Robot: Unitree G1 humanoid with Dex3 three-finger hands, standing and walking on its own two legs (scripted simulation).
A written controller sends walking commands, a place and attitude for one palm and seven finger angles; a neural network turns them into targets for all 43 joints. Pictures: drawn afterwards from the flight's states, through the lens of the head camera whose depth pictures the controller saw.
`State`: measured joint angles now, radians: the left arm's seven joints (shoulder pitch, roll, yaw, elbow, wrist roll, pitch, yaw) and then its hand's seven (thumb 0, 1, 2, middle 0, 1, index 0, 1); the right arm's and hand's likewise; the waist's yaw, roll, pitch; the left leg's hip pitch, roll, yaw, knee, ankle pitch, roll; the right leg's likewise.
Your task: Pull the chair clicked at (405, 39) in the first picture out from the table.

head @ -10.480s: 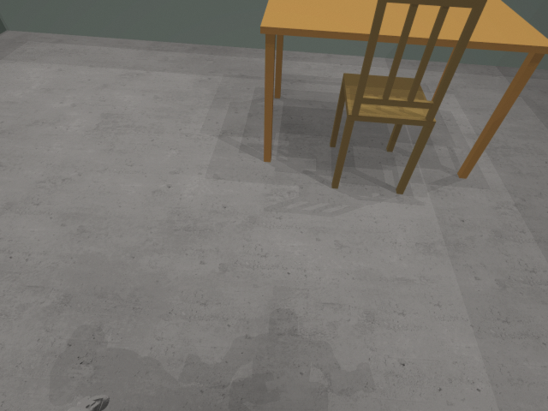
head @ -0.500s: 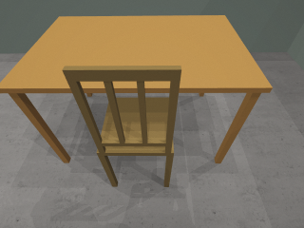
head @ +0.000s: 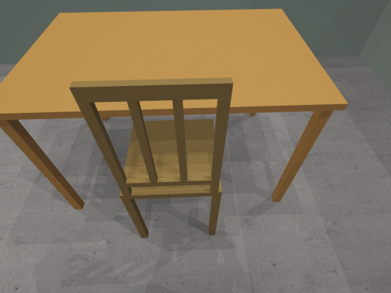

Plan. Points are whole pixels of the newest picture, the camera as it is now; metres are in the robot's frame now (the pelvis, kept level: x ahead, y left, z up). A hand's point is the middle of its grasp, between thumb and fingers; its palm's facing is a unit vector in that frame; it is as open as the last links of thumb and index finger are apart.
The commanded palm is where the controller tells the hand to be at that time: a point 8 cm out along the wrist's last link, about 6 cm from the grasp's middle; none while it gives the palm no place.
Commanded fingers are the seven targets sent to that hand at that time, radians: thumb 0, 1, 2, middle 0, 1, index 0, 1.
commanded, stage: look again from close up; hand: left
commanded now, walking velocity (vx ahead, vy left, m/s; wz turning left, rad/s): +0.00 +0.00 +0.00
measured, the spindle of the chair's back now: (145, 147) +0.50 +0.17 -0.05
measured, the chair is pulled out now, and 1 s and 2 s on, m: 0.00 0.00 0.00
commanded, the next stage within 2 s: shuffle to correct the standing spot in 0.80 s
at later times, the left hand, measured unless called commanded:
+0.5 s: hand out of the picture -0.02 +0.22 -0.18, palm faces +0.02 -0.98 -0.18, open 7.3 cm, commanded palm none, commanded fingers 0.00 0.90 0.90 -0.20 -0.30 -0.20 -0.30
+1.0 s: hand out of the picture -0.04 +0.22 -0.18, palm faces +0.02 -0.99 -0.14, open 7.3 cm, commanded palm none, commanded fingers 0.00 0.90 0.90 -0.20 -0.30 -0.20 -0.30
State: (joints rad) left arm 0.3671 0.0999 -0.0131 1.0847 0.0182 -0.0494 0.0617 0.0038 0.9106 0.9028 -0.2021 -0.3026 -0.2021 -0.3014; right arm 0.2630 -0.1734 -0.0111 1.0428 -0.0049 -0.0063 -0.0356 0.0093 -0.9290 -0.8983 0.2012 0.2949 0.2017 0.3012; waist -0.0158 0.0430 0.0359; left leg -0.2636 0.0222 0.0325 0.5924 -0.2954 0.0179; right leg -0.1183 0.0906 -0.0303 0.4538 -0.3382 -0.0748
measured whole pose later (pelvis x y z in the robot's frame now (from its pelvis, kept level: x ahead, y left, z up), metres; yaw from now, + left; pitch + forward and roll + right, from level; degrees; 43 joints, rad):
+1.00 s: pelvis -0.01 +0.06 +0.00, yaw +0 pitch +0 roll +0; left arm 0.34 0.14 -0.02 1.13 0.01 0.00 0.04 0.00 0.91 0.90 -0.20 -0.30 -0.20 -0.30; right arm 0.28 -0.14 0.02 1.13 0.00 -0.03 -0.04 0.01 -0.92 -0.90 0.20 0.30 0.20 0.30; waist 0.01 -0.04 0.02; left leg -0.19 -0.11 0.08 0.42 -0.24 0.12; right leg -0.12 -0.04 0.01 0.46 -0.34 0.03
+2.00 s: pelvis +0.09 -0.05 +0.00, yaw +7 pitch +0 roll +2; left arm 0.21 0.17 0.03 1.01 0.03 -0.01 0.05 0.01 0.92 0.90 -0.20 -0.30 -0.20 -0.30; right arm 0.20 -0.18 -0.05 1.05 0.01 0.04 -0.04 0.00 -0.91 -0.90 0.20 0.30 0.20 0.30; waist 0.02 0.00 0.10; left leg -0.30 -0.01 0.04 0.82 -0.56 -0.04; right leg -0.30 -0.06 -0.05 0.59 -0.29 -0.01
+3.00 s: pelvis +0.06 -0.06 +0.01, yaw +5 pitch -1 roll +1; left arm 0.35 0.09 -0.03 1.11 0.01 -0.02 0.04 0.01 0.91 0.90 -0.20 -0.30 -0.20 -0.30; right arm 0.29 -0.12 0.01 1.16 0.00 0.00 -0.04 0.01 -0.92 -0.90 0.20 0.30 0.20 0.30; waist 0.00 -0.01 0.02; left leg -0.19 0.01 0.05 0.41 -0.19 -0.01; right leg -0.07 0.06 -0.01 0.39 -0.31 -0.07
